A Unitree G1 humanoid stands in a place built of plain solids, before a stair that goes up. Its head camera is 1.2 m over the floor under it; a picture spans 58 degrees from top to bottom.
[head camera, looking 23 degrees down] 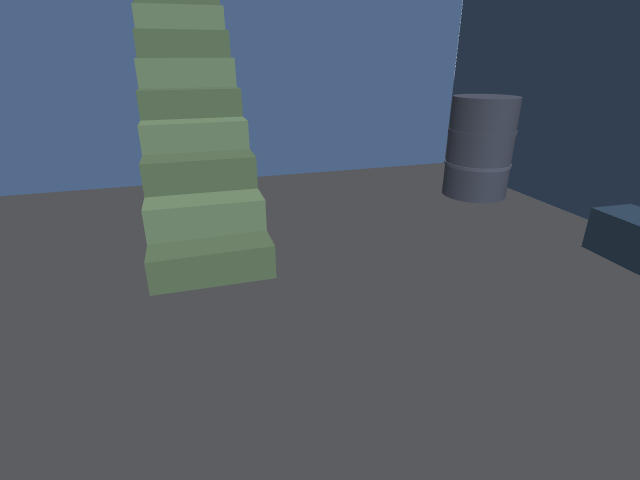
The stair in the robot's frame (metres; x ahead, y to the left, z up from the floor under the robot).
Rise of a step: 0.20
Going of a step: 0.26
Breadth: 0.70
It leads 17 degrees to the left of straight ahead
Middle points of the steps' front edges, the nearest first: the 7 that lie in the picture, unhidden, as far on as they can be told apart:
2.15 0.59 0.20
2.39 0.66 0.40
2.65 0.74 0.61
2.91 0.82 0.80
3.15 0.90 0.99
3.39 0.97 1.19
3.64 1.04 1.39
